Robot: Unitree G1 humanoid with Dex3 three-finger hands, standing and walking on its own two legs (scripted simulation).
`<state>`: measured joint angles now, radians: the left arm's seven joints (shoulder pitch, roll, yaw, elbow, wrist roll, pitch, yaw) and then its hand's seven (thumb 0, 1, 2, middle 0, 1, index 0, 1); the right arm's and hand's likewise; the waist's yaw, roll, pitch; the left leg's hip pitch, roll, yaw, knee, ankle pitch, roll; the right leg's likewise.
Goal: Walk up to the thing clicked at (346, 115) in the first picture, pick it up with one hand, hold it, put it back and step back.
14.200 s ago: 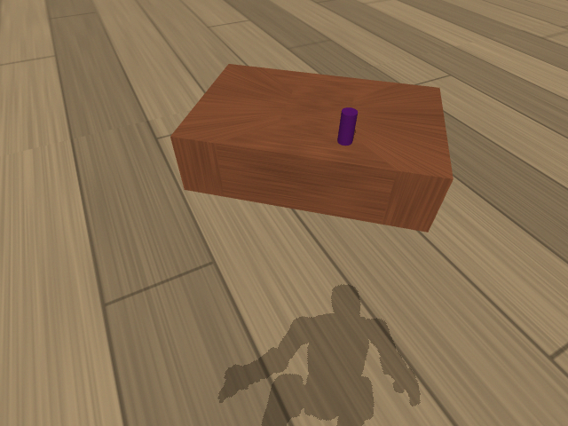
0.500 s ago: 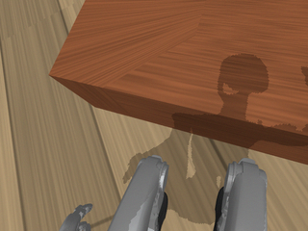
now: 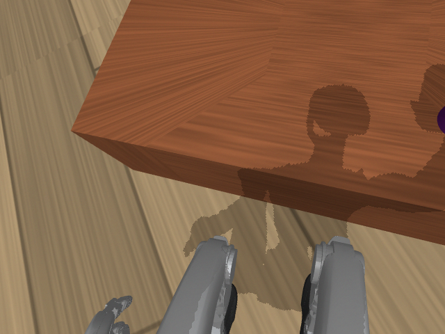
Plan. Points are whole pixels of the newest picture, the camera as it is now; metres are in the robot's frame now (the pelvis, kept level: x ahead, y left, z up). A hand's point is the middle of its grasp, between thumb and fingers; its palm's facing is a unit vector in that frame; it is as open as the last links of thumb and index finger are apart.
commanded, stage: settle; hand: right
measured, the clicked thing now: out of the picture +0.49 -0.34 +0.02
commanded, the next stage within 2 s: lift in 0.42 s
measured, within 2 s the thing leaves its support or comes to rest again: neither
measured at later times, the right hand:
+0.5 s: hand out of the picture +0.49 -0.34 +0.03, palm faces +0.38 +0.93 -0.01, open 9.9 cm
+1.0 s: hand out of the picture +0.46 -0.33 +0.09, palm faces +0.38 +0.92 -0.01, open 9.9 cm
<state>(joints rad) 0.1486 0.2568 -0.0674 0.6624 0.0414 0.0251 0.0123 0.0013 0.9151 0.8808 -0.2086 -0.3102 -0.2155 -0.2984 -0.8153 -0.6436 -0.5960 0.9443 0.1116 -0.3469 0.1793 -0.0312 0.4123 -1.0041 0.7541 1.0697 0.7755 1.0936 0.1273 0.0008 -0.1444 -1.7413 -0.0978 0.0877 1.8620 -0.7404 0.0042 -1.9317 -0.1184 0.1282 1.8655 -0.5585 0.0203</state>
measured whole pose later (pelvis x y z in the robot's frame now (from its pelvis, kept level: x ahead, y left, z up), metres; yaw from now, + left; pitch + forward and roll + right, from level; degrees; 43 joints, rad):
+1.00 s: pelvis +0.02 -0.01 +0.08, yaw -3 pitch +31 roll +7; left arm 0.18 0.23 -0.04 0.67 0.03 0.02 0.01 0.00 0.93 0.88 -0.21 -0.32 -0.23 -0.30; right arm -0.62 -0.46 -0.50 0.81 0.14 -0.37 0.12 -0.03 0.42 -1.02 0.75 1.09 0.77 1.11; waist 0.10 -0.03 -0.17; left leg -1.44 -0.07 0.06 1.57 -0.69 -0.01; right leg -1.62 -0.10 0.09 1.60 -0.53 0.01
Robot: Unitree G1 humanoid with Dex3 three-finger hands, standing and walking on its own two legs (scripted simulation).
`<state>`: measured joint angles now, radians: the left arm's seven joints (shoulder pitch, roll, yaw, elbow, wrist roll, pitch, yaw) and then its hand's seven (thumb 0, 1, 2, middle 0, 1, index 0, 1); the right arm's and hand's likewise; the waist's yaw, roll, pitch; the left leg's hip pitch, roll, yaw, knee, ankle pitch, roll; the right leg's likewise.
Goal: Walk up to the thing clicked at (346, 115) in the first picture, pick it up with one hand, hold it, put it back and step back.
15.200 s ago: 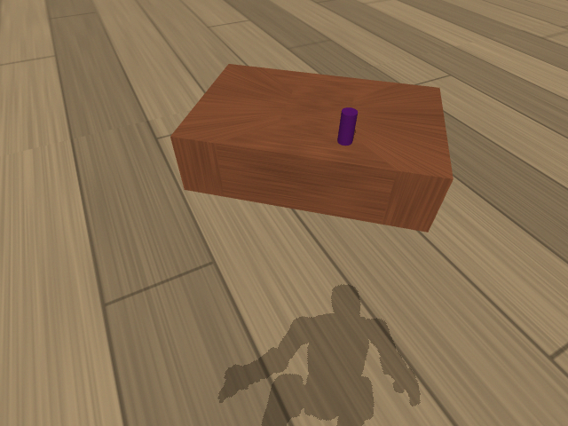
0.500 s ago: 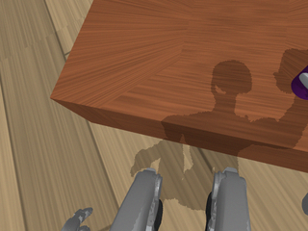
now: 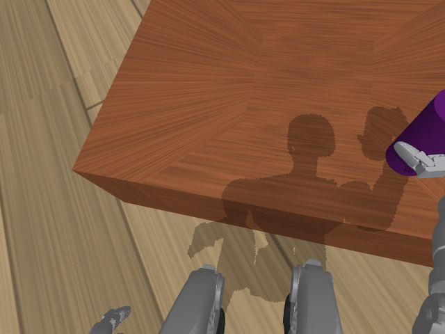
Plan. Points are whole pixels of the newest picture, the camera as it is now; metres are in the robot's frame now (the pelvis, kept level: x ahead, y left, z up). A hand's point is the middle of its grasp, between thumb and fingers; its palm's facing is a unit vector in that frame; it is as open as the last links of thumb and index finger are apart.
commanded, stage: lift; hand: right
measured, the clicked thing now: (430, 137) +0.45 -0.29 +0.01
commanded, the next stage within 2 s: hold in 1.36 s
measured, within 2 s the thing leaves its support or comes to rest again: neither
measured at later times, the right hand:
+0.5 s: hand out of the picture +0.39 -0.26 +0.13, palm faces +0.35 +0.94 -0.01, open 10.0 cm
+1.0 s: hand out of the picture +0.38 -0.22 +0.18, palm faces +0.32 +0.95 +0.00, open 10.1 cm
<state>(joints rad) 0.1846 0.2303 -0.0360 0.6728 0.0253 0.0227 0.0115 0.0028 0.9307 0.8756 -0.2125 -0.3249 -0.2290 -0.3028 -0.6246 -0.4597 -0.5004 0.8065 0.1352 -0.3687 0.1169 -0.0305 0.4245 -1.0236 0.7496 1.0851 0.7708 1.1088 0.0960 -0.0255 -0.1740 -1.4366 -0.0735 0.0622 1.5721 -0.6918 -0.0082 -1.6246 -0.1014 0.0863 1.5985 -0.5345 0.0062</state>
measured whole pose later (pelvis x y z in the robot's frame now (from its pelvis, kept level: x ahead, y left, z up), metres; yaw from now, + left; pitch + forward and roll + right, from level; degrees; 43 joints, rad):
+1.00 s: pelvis +0.03 +0.00 +0.14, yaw -5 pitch +13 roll +2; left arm 0.24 0.21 0.00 0.68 0.02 -0.03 0.05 0.01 0.90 0.89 -0.20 -0.31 -0.20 -0.30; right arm -0.24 -0.18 -0.22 0.55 0.14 -0.40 -0.06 -0.03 0.49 -1.11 0.75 1.12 0.78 1.14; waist 0.05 -0.02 -0.08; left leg -0.67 -0.03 0.01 0.95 -0.50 -0.01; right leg -0.82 -0.07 0.01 0.97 -0.37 0.01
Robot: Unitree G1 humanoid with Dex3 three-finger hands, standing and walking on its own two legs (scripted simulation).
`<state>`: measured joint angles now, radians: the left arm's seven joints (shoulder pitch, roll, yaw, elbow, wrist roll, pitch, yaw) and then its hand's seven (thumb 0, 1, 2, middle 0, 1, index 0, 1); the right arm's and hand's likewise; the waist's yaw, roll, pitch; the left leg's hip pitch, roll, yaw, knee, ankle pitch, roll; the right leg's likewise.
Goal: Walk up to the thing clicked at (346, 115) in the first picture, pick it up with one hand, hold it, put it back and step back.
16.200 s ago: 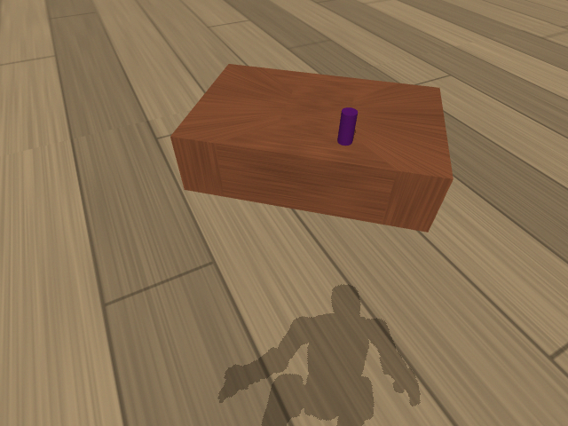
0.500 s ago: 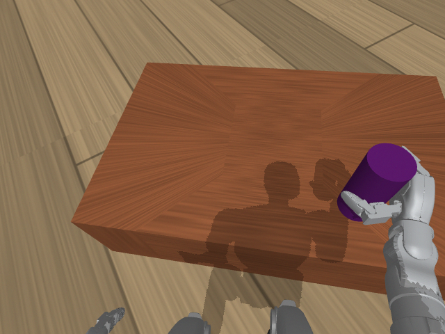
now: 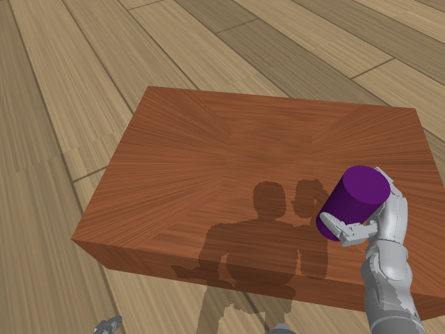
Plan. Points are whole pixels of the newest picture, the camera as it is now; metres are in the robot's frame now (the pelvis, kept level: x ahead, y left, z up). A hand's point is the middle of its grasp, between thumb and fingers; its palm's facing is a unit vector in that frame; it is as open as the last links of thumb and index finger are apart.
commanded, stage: lift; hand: right
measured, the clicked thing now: (347, 206) +0.36 -0.18 +0.04
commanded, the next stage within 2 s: hold in 0.36 s
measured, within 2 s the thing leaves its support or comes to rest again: neither
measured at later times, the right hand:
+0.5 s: hand (349, 202) +0.36 -0.18 +0.06, palm faces +0.24 +0.97 +0.00, open 10.1 cm
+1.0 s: hand (355, 208) +0.34 -0.18 +0.07, palm faces +0.24 +0.97 +0.00, open 10.1 cm
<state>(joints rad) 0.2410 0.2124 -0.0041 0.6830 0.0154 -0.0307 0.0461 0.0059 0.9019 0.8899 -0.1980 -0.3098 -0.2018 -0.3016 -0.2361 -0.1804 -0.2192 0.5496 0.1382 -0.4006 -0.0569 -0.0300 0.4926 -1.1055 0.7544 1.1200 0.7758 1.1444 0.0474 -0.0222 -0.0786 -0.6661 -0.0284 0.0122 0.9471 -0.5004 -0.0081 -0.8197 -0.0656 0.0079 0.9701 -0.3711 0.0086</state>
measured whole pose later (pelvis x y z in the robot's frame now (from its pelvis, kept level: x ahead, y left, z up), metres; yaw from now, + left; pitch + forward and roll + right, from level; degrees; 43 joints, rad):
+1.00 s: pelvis +0.00 -0.01 +0.02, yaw +0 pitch +7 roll +2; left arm 0.22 0.20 -0.01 0.68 0.00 0.00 0.05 0.01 0.90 0.91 -0.21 -0.32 -0.21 -0.31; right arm -0.13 -0.15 -0.13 0.44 0.13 -0.37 -0.11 -0.03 0.52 -1.13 0.77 1.12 0.79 1.14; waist 0.02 -0.01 -0.04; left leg -0.48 -0.01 0.00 0.80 -0.45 -0.02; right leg -0.63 -0.05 -0.01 0.82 -0.32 0.00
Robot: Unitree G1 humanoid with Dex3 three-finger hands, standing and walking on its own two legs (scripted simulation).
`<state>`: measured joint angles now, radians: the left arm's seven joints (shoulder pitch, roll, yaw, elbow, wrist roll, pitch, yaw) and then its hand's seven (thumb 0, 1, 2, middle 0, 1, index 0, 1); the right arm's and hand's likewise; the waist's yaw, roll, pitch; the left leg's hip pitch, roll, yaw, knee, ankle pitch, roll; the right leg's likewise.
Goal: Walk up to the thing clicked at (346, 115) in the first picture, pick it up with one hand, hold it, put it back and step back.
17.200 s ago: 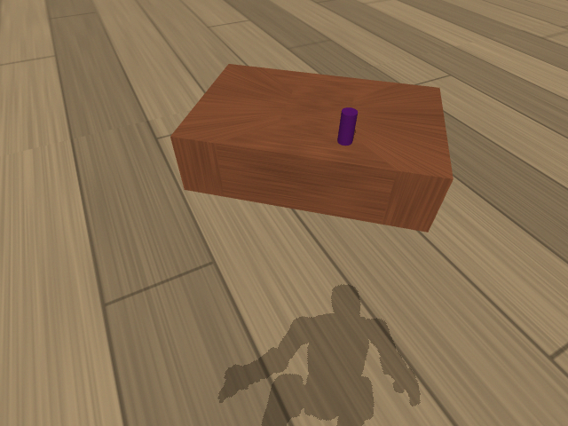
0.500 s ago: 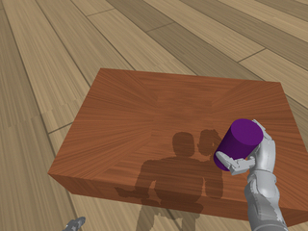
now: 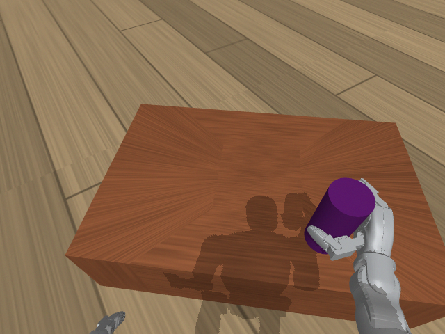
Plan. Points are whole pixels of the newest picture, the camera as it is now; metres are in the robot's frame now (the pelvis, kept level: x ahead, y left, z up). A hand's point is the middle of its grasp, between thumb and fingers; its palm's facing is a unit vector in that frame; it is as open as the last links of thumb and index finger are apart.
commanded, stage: hold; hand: right
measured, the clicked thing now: (334, 219) +0.33 -0.17 +0.05
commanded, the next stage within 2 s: none
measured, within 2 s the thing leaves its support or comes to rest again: neither
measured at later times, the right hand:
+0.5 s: hand (335, 219) +0.33 -0.17 +0.04, palm faces +0.23 +0.97 +0.00, open 10.1 cm
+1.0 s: hand (334, 222) +0.33 -0.17 +0.04, palm faces +0.24 +0.97 +0.00, open 10.1 cm
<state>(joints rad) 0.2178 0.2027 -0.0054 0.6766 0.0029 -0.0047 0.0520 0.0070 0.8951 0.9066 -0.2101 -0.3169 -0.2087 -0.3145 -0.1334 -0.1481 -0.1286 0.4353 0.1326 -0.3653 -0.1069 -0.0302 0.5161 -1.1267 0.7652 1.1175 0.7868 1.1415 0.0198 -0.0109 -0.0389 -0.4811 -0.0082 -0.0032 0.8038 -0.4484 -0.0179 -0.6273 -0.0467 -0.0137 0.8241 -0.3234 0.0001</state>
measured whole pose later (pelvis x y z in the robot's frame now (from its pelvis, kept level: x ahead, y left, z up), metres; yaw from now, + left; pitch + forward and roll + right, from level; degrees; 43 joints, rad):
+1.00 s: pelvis +0.00 +0.01 +0.00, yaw +0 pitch +7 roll +1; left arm 0.21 0.21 0.00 0.68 0.01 -0.02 0.05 0.01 0.89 0.91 -0.21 -0.32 -0.21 -0.31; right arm -0.10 -0.14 -0.13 0.43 0.14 -0.38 -0.10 -0.03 0.51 -1.12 0.75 1.13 0.78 1.15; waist 0.02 -0.01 -0.04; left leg -0.48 -0.01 0.00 0.81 -0.46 -0.01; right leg -0.62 -0.05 -0.01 0.82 -0.32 0.01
